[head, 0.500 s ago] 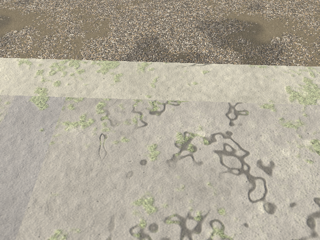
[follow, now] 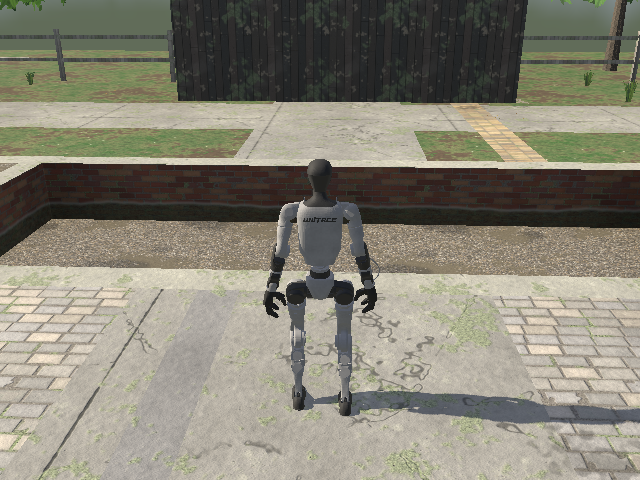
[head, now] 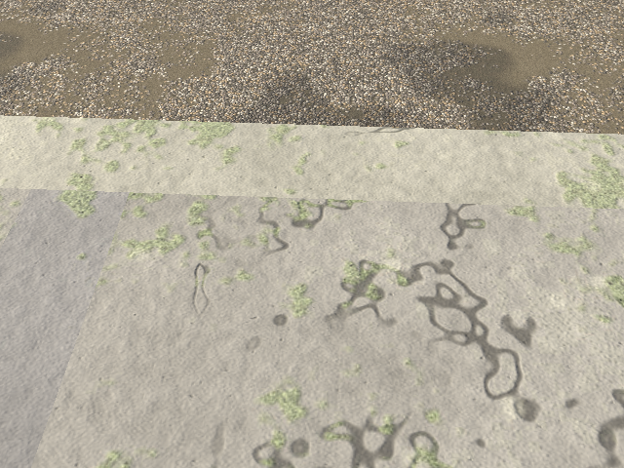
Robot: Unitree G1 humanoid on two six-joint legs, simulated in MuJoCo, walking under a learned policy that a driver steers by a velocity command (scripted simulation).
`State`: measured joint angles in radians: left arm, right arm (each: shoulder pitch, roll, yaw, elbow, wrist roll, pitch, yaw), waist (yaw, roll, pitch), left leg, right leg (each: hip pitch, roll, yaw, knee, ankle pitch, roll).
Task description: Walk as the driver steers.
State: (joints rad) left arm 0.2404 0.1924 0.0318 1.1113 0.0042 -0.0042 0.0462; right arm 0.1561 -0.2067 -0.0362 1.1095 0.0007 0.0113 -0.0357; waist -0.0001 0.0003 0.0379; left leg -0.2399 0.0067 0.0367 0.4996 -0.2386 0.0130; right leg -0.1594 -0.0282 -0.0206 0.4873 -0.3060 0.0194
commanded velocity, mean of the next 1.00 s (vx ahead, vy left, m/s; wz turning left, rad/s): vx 0.00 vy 0.00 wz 0.00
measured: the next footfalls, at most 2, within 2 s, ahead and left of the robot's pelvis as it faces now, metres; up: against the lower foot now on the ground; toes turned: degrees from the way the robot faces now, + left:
left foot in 1.72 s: +0.44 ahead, +0.09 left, +0.00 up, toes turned +2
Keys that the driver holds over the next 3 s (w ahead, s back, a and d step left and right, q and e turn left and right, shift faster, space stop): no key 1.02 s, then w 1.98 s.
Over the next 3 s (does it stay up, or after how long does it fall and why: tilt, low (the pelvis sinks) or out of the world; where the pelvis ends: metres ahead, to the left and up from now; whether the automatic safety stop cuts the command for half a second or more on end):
stays up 0.98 -0.01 0.00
